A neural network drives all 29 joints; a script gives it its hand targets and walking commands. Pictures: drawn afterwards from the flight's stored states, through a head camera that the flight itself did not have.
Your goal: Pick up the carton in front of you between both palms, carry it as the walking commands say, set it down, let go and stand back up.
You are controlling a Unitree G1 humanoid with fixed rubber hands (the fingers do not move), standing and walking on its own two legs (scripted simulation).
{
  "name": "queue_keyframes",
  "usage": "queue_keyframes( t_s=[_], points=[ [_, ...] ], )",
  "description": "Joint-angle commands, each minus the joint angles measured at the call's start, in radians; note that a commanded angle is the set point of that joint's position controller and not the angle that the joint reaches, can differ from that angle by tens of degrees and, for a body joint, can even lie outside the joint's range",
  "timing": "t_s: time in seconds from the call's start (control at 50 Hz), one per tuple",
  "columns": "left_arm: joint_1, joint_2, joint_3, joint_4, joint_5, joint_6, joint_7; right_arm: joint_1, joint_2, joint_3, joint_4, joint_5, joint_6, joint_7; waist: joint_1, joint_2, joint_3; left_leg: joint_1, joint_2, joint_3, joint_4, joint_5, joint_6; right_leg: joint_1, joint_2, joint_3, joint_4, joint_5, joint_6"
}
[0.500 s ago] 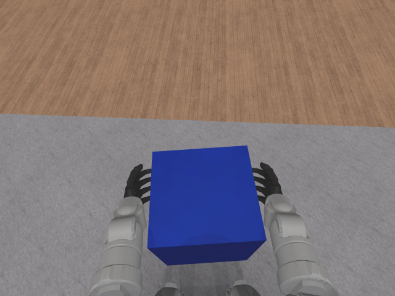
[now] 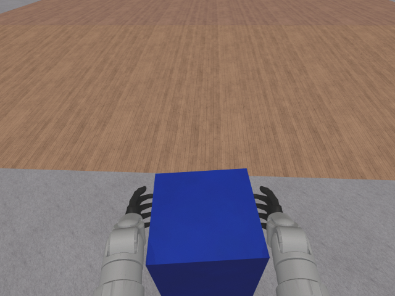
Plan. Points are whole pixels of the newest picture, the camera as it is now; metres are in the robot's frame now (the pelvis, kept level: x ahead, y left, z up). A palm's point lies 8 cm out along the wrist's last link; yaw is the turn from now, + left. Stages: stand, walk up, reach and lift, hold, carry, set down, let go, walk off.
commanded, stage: reach and lift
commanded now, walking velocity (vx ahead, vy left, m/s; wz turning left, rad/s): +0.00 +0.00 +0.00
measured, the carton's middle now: (204, 237) +0.29 +0.00 -0.05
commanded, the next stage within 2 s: hold in 0.90 s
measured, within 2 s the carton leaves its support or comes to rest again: neither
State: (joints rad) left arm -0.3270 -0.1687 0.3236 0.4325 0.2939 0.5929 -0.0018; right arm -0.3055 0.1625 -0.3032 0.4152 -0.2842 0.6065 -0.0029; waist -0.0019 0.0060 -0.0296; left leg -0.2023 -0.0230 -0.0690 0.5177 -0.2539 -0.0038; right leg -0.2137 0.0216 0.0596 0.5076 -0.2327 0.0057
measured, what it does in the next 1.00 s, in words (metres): stands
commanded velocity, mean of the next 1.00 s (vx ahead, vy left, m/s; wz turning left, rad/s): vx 0.00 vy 0.00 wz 0.00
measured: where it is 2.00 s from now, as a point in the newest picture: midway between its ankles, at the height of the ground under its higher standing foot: outside the picture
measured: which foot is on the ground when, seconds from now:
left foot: down 0.00-1.00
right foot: down 0.00-1.00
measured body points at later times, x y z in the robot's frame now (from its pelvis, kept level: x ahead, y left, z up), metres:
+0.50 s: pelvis +0.01 +0.00 +0.01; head -0.02 +0.00 +0.46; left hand +0.32 +0.15 +0.03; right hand +0.31 -0.15 +0.02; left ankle +0.02 +0.12 -0.74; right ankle +0.03 -0.12 -0.74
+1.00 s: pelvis +0.01 +0.00 +0.01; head -0.02 +0.00 +0.46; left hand +0.31 +0.15 +0.05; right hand +0.31 -0.15 +0.04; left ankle +0.02 +0.12 -0.74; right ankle +0.03 -0.12 -0.74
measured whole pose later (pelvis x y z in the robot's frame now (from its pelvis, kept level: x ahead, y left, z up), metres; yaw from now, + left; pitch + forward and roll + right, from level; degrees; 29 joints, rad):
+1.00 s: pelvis +0.01 +0.00 +0.01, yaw +0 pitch -6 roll +0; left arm -0.25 -0.15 0.21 0.23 0.26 0.71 0.00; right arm -0.23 0.14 -0.19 0.22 -0.26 0.72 0.00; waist 0.00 0.01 0.02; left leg -0.07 -0.02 -0.07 0.38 -0.21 0.00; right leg -0.08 0.02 0.06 0.37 -0.19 0.01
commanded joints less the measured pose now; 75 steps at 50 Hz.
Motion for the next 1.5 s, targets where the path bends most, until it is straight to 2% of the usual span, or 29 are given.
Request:
queue_keyframes(
  t_s=[0.0,0.16,0.56,0.7,0.88,0.98,1.06,1.14,1.34,1.48],
  points=[
    [-0.545,-0.973,-0.523,0.050,-0.199,-0.011,-0.256,-0.603,0.952,0.521,0.007,0.203,-0.025,0.254,-0.001,0.003,-0.147,-0.010,-0.048,-0.011,-0.117,-0.010,0.021,0.074,0.058,0.009,-0.089,-0.011,-0.021],
    [-0.600,-0.986,-0.549,0.022,-0.215,-0.020,-0.263,-0.657,0.978,0.557,-0.027,0.220,-0.034,0.259,0.002,-0.006,-0.243,0.029,-0.055,-0.004,-0.114,0.035,0.019,0.126,0.059,0.005,-0.091,0.033,-0.013],
    [-0.425,-0.942,-0.599,-0.113,-0.236,0.025,-0.248,-0.477,0.939,0.600,-0.152,0.244,0.012,0.238,0.001,-0.004,-0.247,0.129,-0.068,-0.010,-0.157,0.255,0.001,0.217,0.068,0.017,-0.139,0.262,-0.001],
    [-0.393,-0.938,-0.616,-0.153,-0.250,0.044,-0.242,-0.449,0.926,0.615,-0.195,0.255,0.028,0.237,0.000,-0.002,-0.236,0.150,-0.067,-0.016,-0.167,0.289,-0.001,0.224,0.070,0.017,-0.146,0.285,-0.001],
    [-0.406,-0.936,-0.630,-0.180,-0.262,0.064,-0.238,-0.463,0.919,0.628,-0.222,0.264,0.047,0.238,-0.001,-0.001,-0.221,0.156,-0.066,-0.016,-0.175,0.260,-0.001,0.220,0.070,0.013,-0.152,0.248,-0.002],
    [-0.361,-0.930,-0.692,-0.280,-0.298,0.102,-0.228,-0.425,0.919,0.699,-0.321,0.305,0.084,0.230,0.005,-0.001,-0.265,0.200,-0.064,-0.023,-0.184,0.341,-0.004,0.261,0.071,0.018,-0.163,0.324,0.004],
    [-0.333,-0.874,-0.642,-0.257,-0.270,0.139,-0.222,-0.392,0.870,0.648,-0.294,0.277,0.121,0.222,0.005,0.000,-0.150,0.168,-0.064,-0.015,-0.212,0.220,0.000,0.227,0.066,0.015,-0.189,0.208,-0.001],
    [-0.402,-0.883,-0.630,-0.236,-0.269,0.139,-0.236,-0.452,0.882,0.631,-0.270,0.271,0.123,0.230,0.000,-0.003,-0.116,0.132,-0.060,-0.006,-0.211,0.114,0.006,0.204,0.061,0.012,-0.190,0.106,-0.007],
    [-0.502,-0.913,-0.629,-0.193,-0.270,0.123,-0.251,-0.550,0.925,0.634,-0.226,0.275,0.110,0.240,0.006,-0.005,-0.160,0.111,-0.055,0.000,-0.197,0.052,0.013,0.207,0.056,0.009,-0.173,0.053,-0.007],
    [-0.493,-0.908,-0.619,-0.182,-0.260,0.125,-0.252,-0.539,0.924,0.622,-0.213,0.265,0.112,0.240,0.004,-0.004,-0.168,0.122,-0.057,0.001,-0.199,0.088,0.011,0.216,0.057,0.008,-0.178,0.089,-0.005]
  ],
)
